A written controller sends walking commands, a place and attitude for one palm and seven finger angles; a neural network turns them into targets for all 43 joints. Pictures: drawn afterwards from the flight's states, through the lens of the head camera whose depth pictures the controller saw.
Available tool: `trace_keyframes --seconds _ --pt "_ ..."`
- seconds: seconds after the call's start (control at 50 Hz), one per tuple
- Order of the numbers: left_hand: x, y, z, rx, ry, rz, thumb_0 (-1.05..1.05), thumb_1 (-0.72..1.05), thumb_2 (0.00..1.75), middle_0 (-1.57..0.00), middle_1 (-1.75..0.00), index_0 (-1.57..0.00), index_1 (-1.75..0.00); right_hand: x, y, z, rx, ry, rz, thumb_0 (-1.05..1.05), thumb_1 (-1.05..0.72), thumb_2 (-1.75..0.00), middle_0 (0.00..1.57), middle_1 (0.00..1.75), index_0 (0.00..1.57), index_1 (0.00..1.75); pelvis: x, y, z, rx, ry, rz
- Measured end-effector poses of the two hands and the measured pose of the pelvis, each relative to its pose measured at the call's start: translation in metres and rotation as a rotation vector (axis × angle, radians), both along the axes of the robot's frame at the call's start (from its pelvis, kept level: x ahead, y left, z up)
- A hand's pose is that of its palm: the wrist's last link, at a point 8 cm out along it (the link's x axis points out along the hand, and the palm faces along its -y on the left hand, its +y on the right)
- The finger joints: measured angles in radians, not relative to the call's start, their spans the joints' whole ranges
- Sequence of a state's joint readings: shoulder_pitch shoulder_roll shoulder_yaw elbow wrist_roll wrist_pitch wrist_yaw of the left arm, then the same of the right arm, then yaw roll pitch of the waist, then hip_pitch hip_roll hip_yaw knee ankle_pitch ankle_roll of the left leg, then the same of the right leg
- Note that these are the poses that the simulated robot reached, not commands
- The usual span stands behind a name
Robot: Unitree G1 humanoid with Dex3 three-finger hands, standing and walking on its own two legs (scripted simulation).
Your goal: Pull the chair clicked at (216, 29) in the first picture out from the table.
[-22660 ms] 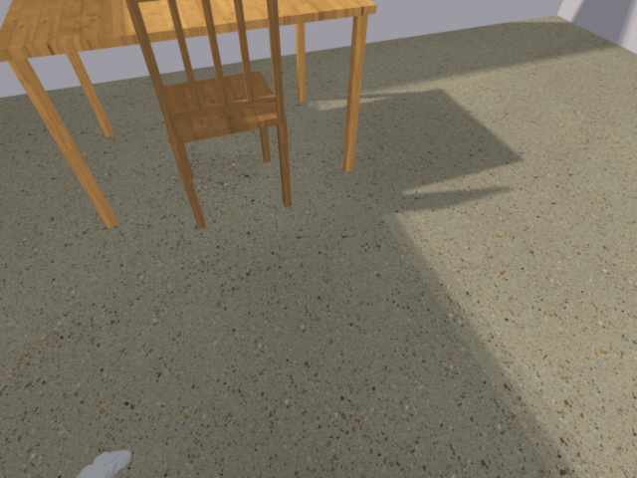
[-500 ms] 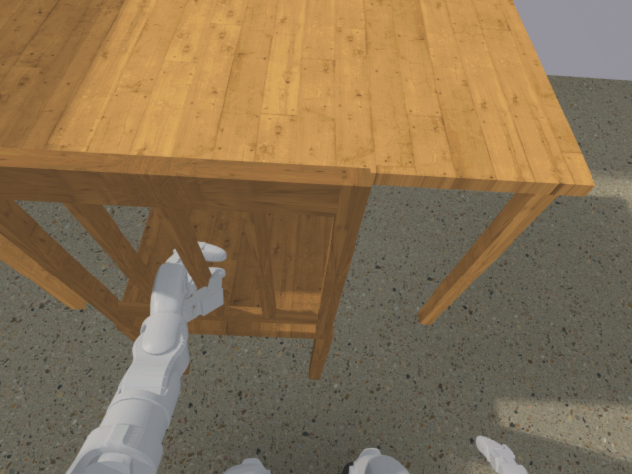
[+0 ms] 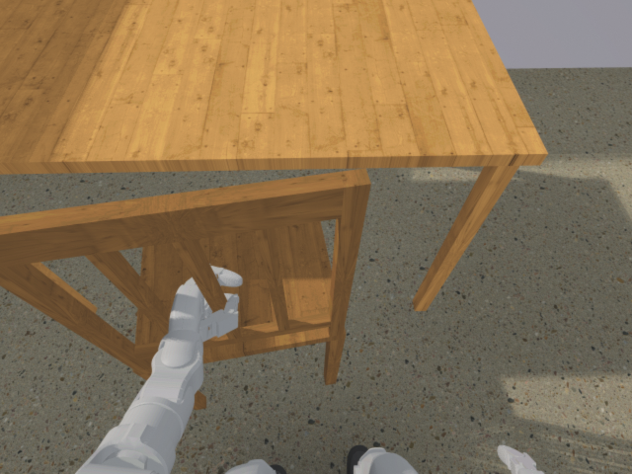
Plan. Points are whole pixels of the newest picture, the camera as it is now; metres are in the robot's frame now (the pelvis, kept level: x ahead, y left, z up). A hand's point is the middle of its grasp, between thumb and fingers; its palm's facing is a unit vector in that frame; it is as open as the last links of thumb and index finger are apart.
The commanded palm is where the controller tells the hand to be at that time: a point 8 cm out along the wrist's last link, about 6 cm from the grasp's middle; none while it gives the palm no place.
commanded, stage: step backward, pulling the chair out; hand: left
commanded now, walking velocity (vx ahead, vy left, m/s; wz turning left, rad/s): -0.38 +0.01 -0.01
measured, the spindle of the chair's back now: (214, 295) +0.36 +0.15 -0.05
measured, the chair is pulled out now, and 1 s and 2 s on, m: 0.12 0.21 0.37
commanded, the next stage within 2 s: none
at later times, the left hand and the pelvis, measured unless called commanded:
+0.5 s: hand (230, 356) +0.27 +0.12 -0.07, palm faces -0.01 -0.98 -0.17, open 5.2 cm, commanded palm +0.26 +0.17 -0.06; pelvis -0.05 +0.01 -0.01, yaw +1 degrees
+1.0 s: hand (228, 374) +0.25 +0.12 -0.07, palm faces -0.02 -0.99 -0.17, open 5.3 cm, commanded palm +0.22 +0.18 -0.07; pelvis -0.09 +0.01 -0.01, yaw +3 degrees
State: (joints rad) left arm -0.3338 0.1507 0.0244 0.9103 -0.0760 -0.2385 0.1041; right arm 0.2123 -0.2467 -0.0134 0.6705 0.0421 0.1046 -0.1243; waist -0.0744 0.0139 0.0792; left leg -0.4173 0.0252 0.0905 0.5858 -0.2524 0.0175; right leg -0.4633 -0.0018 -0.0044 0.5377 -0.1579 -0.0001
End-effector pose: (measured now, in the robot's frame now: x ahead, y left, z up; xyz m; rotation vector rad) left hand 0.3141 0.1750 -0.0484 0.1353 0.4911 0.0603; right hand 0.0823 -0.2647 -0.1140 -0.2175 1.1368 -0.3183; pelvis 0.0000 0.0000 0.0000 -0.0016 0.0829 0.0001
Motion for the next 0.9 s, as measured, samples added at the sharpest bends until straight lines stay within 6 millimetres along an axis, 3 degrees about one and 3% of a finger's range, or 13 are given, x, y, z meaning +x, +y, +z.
trace_keyframes --seconds 0.12,0.32,0.54,0.68,0.78,0.9 --pt "-0.024 -0.004 0.000 0.004 -0.002 -0.023 0.04 0.71 0.77 -0.30 -1.17 -0.50 -1.45 -0.009 0.000 0.004 -0.016 -0.051 0.023 0.01 -0.90 -0.90 0.20 0.30 0.21 0.30 -0.019 0.001 -0.002 0.012 -0.024 -0.003" --pt "-0.055 -0.007 0.000 0.026 -0.008 0.009 0.04 0.69 0.80 -0.34 -1.16 -0.50 -1.45 -0.022 0.011 -0.014 0.051 -0.087 0.064 0.01 -0.90 -0.90 0.20 0.30 0.21 0.30 -0.039 -0.006 -0.009 0.024 -0.046 0.000" --pt "-0.059 -0.003 0.000 0.031 -0.021 -0.051 0.03 0.69 0.78 -0.32 -1.19 -0.50 -1.45 -0.060 0.010 -0.010 0.001 -0.041 0.055 0.01 -0.90 -0.90 0.20 0.30 0.21 0.30 -0.058 0.008 -0.010 0.007 -0.058 0.004" --pt "-0.062 -0.004 0.000 0.045 -0.035 -0.038 0.03 0.67 0.80 -0.33 -1.20 -0.50 -1.45 -0.059 0.017 -0.018 0.041 -0.084 0.061 0.01 -0.90 -0.90 0.20 0.30 0.21 0.30 -0.066 -0.005 -0.016 0.010 -0.095 -0.025" --pt "-0.068 -0.007 0.000 0.058 -0.033 0.001 0.03 0.66 0.82 -0.35 -1.21 -0.50 -1.45 -0.058 0.009 -0.023 0.064 -0.097 0.058 0.01 -0.90 -0.90 0.20 0.30 0.21 0.30 -0.071 -0.014 -0.017 0.026 -0.078 -0.012" --pt "-0.078 -0.008 0.002 0.036 0.000 0.018 0.04 0.67 0.80 -0.31 -1.21 -0.50 -1.45 -0.066 -0.004 -0.010 0.024 -0.056 0.079 0.01 -0.90 -0.90 0.20 0.30 0.21 0.30 -0.078 -0.007 -0.005 0.059 -0.044 0.009"
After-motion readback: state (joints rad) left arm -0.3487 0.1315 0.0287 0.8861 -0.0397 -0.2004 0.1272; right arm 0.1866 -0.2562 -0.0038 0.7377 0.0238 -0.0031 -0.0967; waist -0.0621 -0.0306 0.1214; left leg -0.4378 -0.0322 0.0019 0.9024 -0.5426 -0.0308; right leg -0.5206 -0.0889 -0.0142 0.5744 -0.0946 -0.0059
